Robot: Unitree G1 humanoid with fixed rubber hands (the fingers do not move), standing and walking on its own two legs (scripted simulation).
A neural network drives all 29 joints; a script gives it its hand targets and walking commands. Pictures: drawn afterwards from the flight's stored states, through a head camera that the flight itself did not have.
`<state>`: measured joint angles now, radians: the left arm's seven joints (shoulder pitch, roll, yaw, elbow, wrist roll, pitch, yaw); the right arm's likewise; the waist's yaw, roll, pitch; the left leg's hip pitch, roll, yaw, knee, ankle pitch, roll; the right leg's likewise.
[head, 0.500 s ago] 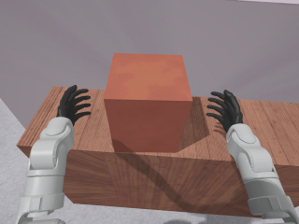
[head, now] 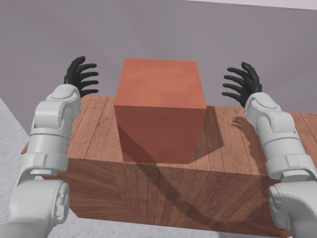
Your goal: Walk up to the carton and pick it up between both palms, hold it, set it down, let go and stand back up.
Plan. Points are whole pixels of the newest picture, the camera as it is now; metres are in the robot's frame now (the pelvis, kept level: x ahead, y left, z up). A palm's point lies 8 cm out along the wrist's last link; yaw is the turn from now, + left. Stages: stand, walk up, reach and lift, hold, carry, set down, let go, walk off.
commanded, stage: reach and lift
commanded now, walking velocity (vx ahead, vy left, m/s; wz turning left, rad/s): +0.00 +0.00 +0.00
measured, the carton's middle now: (158, 113) +0.46 +0.02 +0.05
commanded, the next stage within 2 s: none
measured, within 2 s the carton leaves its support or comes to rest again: neither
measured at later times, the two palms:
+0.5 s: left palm (75, 57) +0.44 +0.22 +0.24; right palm (247, 63) +0.46 -0.18 +0.24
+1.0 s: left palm (87, 95) +0.43 +0.21 +0.13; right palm (227, 97) +0.46 -0.16 +0.13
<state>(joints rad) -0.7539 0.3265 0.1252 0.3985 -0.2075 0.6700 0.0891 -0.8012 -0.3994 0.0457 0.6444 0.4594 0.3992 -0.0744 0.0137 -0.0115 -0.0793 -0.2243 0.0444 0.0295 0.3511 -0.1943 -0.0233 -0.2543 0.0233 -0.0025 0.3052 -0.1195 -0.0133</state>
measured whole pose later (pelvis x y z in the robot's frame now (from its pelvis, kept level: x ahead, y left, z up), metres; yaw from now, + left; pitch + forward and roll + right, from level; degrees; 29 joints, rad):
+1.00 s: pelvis +0.00 +0.00 +0.00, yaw +1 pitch +11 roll -1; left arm -0.95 0.27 0.04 0.96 -0.22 0.24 0.11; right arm -0.97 -0.28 -0.02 1.03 0.31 0.18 -0.10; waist 0.04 0.01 -0.14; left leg -0.40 0.05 -0.01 0.41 -0.20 -0.03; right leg -0.39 0.03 -0.02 0.31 -0.11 -0.02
